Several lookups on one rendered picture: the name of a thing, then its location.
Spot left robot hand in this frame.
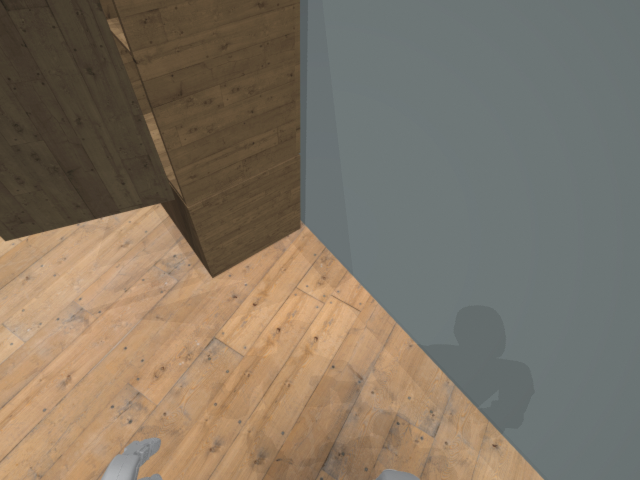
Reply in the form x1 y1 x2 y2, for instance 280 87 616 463
101 438 162 480

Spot cupboard door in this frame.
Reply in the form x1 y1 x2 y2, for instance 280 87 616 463
0 0 175 241

